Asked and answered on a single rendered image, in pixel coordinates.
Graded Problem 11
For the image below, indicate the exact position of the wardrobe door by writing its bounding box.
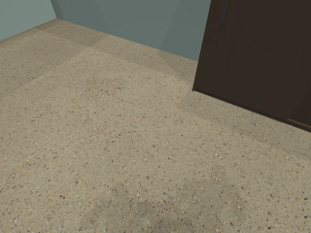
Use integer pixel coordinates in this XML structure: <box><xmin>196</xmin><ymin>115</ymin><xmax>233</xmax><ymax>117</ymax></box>
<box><xmin>195</xmin><ymin>0</ymin><xmax>311</xmax><ymax>120</ymax></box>
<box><xmin>289</xmin><ymin>91</ymin><xmax>311</xmax><ymax>126</ymax></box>

